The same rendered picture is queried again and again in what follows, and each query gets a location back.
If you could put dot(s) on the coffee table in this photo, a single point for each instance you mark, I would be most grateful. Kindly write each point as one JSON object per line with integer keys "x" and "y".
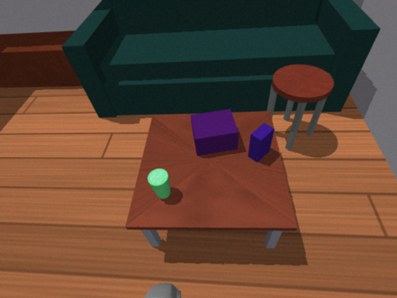
{"x": 218, "y": 191}

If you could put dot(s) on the sofa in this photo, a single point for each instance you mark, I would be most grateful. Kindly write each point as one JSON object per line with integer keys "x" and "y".
{"x": 148, "y": 57}

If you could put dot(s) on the stool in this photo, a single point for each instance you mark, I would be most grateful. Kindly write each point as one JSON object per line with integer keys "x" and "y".
{"x": 303, "y": 84}

